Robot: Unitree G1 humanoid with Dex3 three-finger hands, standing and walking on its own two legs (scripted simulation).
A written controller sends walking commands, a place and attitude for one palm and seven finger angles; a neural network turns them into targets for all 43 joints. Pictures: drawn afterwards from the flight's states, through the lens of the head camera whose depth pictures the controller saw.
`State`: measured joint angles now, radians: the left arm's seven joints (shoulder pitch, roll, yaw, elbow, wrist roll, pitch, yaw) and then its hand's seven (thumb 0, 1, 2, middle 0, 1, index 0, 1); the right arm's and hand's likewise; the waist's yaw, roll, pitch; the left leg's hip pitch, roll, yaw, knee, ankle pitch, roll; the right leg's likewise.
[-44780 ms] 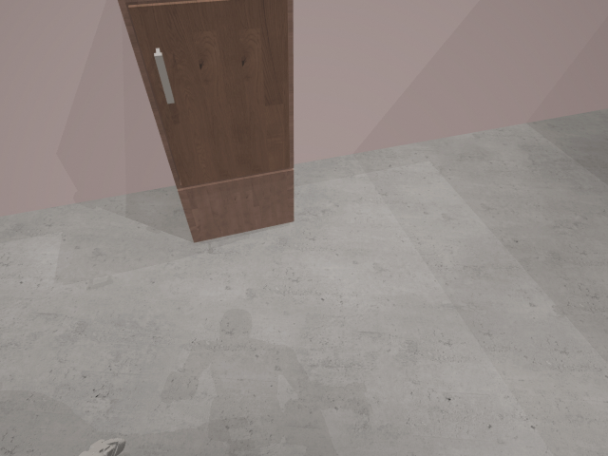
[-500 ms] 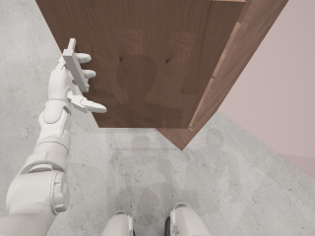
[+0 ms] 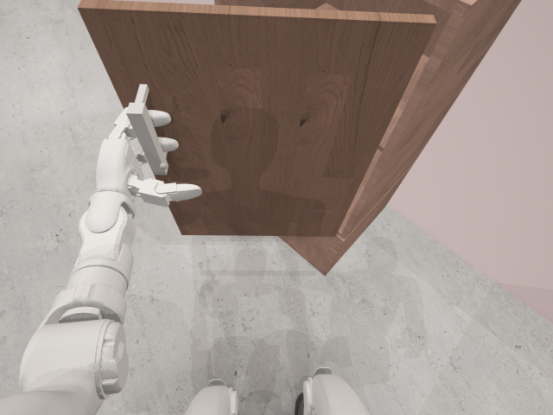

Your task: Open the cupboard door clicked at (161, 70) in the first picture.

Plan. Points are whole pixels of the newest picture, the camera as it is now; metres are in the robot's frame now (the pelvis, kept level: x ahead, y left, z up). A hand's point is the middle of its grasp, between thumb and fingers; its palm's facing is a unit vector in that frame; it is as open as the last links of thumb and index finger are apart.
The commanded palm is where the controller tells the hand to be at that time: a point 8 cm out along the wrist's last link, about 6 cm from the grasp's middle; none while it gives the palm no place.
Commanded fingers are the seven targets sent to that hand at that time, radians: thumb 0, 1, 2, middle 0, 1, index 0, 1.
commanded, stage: close the thumb around the handle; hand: left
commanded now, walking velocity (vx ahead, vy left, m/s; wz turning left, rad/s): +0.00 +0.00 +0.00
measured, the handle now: (152, 132) +0.52 +0.18 +0.06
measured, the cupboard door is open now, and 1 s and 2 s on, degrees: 43 57 83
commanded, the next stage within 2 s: pull the door open along its arc in 0.46 s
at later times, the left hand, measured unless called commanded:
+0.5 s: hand (163, 166) +0.46 +0.15 +0.06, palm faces -0.02 -1.00 -0.01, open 5.6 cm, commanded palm +0.43 +0.20 +0.06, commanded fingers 0.00 0.90 0.90 -0.40 -1.35 -0.40 -1.35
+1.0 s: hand (167, 217) +0.37 +0.14 +0.06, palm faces -0.07 -1.00 +0.01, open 5.9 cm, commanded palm +0.33 +0.21 +0.06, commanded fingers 0.00 0.90 0.90 -0.40 -1.35 -0.40 -1.35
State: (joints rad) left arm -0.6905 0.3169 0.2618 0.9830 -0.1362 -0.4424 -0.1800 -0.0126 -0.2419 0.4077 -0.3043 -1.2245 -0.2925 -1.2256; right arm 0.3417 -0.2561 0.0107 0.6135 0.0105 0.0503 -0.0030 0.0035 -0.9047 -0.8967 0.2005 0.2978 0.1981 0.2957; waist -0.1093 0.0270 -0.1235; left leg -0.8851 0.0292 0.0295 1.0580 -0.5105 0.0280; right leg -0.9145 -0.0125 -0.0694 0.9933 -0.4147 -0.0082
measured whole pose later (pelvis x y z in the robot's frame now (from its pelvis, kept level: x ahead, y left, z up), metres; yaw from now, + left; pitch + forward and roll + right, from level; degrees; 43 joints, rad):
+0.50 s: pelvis -0.01 +0.00 +0.00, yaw +0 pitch +20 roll -2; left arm -0.74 0.33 0.27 1.03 -0.13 -0.45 -0.18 0.01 0.75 0.82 -0.37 -1.34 -0.36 -1.34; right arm 0.35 -0.26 0.02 0.63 0.01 0.04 -0.01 0.00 -0.90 -0.90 0.20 0.30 0.20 0.30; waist -0.12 0.03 -0.12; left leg -0.92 0.03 0.03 1.08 -0.50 0.03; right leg -0.95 -0.01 -0.07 1.01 -0.41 -0.01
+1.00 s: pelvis +0.01 +0.00 +0.01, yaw -1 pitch +16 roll -1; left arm -0.24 0.20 0.18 0.54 -0.19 -0.41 -0.19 0.01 0.73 0.74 -0.35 -1.34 -0.34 -1.34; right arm 0.33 -0.25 0.00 0.54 0.03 0.05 0.01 0.01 -0.91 -0.90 0.20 0.30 0.20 0.30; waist -0.07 0.02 -0.14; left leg -0.76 0.03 0.05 0.97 -0.49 0.03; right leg -0.81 0.00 -0.04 0.93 -0.40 -0.01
